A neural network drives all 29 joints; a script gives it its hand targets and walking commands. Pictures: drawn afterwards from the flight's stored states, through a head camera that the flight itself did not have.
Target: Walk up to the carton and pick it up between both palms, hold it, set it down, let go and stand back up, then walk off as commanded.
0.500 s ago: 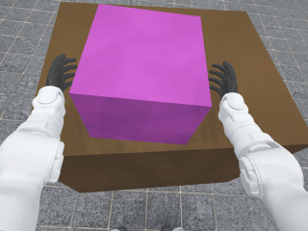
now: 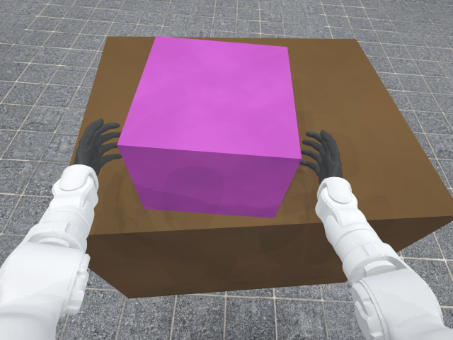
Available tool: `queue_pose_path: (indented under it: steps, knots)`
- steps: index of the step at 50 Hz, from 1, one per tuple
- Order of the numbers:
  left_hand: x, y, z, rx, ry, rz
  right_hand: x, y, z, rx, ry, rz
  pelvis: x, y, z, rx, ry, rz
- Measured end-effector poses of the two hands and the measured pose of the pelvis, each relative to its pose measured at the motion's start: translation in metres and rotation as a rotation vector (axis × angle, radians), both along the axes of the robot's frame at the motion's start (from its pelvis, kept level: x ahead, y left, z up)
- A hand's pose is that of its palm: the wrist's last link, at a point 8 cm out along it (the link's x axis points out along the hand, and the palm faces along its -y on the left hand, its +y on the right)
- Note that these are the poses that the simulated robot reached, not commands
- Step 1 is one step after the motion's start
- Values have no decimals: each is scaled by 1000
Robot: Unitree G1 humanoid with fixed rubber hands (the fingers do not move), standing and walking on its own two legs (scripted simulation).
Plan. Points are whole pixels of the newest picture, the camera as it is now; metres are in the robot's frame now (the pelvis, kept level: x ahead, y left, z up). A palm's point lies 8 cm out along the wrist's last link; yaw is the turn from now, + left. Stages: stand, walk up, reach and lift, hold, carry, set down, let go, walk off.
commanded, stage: set down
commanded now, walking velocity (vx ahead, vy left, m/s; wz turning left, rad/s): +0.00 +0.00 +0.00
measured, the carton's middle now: (215, 128) +0.54 +0.00 +0.02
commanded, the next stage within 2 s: none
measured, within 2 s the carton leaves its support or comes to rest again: neither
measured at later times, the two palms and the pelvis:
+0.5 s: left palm (67, 200) +0.37 +0.25 +0.05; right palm (330, 207) +0.33 -0.19 +0.04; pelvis +0.01 -0.01 +0.02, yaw +0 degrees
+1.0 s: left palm (44, 263) +0.26 +0.26 +0.04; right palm (346, 257) +0.24 -0.19 +0.04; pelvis +0.02 -0.01 +0.03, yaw -1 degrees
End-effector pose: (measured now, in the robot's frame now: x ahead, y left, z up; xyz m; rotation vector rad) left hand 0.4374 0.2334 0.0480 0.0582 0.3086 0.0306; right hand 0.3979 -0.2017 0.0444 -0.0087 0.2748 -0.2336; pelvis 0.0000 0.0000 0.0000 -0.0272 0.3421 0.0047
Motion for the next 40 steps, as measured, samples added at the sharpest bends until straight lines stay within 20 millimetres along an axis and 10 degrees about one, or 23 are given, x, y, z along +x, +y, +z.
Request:
queue_pose_path:
  steps: [23, 40]
  knots:
    - [-64, 21, -4, -11, 14, 0, -55, 12, -10, 53, 8, 2, 8, -4, 15, 2, -178, 5]
    - [-144, 24, -14, -47, 34, -17, -136, 16, -14, 49, 42, -34, 20, -9, 25, 3, -348, -7]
